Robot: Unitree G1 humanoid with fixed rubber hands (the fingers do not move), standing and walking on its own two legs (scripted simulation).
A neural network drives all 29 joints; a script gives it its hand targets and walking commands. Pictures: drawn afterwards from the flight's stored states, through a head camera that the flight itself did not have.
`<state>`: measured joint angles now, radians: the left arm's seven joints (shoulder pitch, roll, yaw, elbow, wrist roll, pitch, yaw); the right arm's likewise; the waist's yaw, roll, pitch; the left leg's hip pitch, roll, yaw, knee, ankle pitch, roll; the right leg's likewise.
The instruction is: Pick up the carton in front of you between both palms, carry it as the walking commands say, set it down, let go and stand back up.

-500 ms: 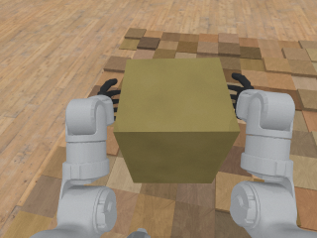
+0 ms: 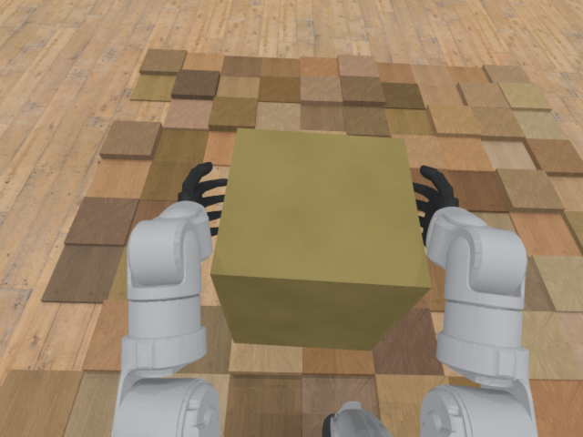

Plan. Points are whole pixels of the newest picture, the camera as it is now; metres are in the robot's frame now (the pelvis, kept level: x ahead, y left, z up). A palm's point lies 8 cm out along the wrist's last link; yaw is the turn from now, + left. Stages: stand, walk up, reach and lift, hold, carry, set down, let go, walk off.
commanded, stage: carry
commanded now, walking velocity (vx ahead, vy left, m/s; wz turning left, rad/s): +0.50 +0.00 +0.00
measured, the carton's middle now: (310, 251) +0.38 -0.02 +0.03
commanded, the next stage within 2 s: none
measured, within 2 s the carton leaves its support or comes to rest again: neither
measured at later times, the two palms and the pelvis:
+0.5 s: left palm (200, 68) +0.68 +0.14 +0.12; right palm (376, 61) +0.70 -0.16 +0.12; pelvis +0.32 -0.02 -0.02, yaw +1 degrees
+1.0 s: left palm out of the picture +0.99 +0.12 +0.16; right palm out of the picture +0.97 -0.18 +0.16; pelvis +0.61 +0.00 +0.00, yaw -1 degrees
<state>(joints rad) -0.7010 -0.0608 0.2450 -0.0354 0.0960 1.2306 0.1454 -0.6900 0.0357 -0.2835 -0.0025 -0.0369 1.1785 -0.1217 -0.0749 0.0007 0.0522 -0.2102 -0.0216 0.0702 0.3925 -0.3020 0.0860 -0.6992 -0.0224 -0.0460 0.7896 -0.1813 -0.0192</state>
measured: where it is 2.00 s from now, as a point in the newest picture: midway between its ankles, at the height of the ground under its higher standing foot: (283, 215)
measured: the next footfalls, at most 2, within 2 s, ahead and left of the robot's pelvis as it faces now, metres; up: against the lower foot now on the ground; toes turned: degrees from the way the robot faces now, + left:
right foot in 0.14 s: +0.28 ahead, -0.09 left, -0.02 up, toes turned -4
left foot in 0.60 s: +0.61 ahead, +0.08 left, +0.02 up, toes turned +5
